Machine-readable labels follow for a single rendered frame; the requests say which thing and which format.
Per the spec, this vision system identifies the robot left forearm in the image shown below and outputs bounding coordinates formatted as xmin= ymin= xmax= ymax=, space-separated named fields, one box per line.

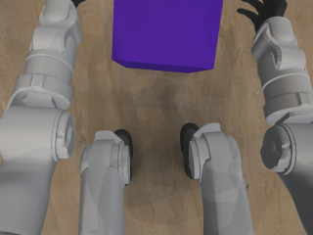
xmin=0 ymin=0 xmax=83 ymax=156

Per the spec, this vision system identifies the left robot upper arm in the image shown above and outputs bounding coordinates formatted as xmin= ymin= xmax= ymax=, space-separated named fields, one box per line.
xmin=0 ymin=105 xmax=75 ymax=235

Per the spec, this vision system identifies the carton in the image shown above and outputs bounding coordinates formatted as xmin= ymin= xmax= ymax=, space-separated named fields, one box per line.
xmin=112 ymin=0 xmax=223 ymax=73

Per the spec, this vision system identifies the right robot upper arm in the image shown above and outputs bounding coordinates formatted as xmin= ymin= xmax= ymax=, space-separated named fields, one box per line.
xmin=260 ymin=122 xmax=313 ymax=235

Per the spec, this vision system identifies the robot right forearm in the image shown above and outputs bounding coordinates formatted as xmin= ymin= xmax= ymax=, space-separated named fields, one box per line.
xmin=251 ymin=16 xmax=313 ymax=125

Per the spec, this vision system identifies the left robot thigh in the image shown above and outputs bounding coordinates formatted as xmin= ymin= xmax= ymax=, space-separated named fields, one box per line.
xmin=78 ymin=139 xmax=130 ymax=235

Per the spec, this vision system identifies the right robot shin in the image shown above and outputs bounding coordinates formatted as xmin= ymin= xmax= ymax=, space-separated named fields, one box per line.
xmin=189 ymin=122 xmax=242 ymax=170

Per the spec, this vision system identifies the right robot hand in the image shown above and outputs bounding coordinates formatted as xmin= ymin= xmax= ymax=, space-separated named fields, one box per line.
xmin=237 ymin=0 xmax=288 ymax=32

